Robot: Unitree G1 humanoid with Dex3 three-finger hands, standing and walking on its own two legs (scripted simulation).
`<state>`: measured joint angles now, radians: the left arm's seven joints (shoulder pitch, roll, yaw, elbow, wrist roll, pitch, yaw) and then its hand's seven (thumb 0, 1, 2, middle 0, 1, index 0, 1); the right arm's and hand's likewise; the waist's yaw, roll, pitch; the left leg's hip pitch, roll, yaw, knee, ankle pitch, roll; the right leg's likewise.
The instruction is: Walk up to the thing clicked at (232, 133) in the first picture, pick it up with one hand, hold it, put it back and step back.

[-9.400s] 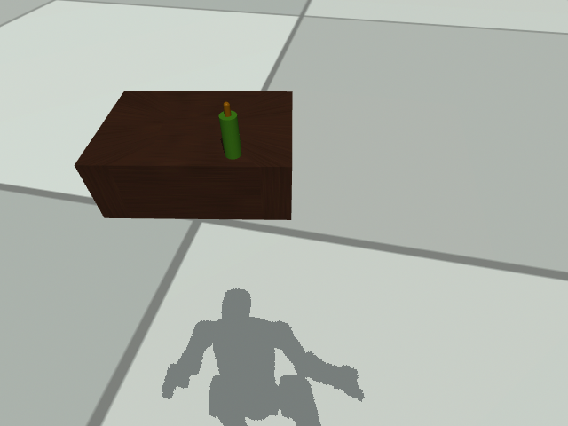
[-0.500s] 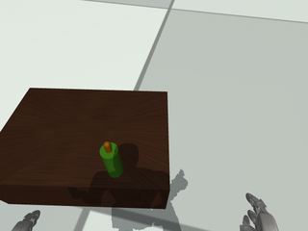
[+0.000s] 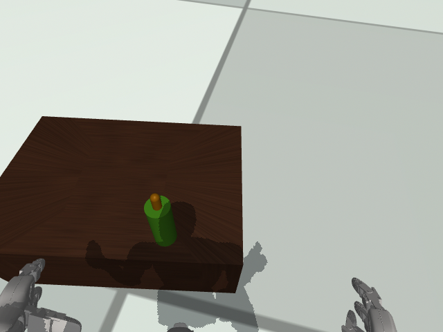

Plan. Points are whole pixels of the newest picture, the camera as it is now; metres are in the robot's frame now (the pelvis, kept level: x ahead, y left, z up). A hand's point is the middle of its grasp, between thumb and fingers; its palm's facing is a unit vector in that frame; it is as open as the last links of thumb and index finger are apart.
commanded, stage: go down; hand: left
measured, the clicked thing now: (160, 218) +0.48 +0.19 -0.26
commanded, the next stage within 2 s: none
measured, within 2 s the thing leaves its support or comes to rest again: neither
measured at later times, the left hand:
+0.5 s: hand (46, 248) +0.29 +0.34 -0.03, palm faces +0.13 -0.98 -0.16, open 17.6 cm
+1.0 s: hand (41, 208) +0.36 +0.37 +0.00, palm faces +0.16 -0.98 -0.10, open 17.6 cm
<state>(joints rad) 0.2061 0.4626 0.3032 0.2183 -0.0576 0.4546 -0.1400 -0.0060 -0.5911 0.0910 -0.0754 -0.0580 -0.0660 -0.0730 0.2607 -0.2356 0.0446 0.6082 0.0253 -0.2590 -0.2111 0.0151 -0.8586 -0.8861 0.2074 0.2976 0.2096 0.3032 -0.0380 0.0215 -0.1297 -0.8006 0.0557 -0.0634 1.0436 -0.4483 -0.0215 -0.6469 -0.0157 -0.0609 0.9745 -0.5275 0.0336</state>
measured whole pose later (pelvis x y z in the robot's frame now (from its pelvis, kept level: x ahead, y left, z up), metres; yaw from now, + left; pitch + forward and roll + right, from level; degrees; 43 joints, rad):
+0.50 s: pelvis +0.01 +0.01 +0.00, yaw -2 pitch +14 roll -3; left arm -0.14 0.59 0.51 0.76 -0.07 0.08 -0.42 -0.01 -0.60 0.08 -0.07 -0.05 -0.06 -0.07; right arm 0.33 -0.27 0.01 0.69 0.00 -0.23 -0.16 0.01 -0.90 -0.90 0.21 0.30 0.21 0.30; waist -0.05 0.00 -0.11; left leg -0.82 0.07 -0.02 1.01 -0.44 -0.01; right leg -0.69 -0.01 -0.02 0.95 -0.51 0.04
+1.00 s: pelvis +0.00 +0.01 +0.00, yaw -3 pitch +18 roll -4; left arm -0.43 0.74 0.61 1.06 -0.08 -0.14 -0.50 -0.01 -0.58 0.08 -0.07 -0.05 -0.05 -0.07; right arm 0.32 -0.29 0.04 0.70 -0.02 -0.18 -0.15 0.01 -0.89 -0.90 0.21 0.30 0.21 0.30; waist -0.08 -0.02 -0.09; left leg -0.92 0.08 -0.02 1.04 -0.44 0.00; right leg -0.78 0.00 -0.02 0.96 -0.49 0.05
